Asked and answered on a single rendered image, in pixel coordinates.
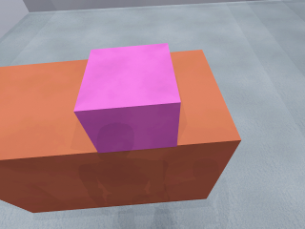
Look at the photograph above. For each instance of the pedestal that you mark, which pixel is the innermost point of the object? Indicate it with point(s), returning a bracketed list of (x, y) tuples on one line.
[(48, 162)]

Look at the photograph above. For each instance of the carton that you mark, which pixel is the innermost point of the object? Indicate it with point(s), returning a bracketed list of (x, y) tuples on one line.
[(129, 100)]

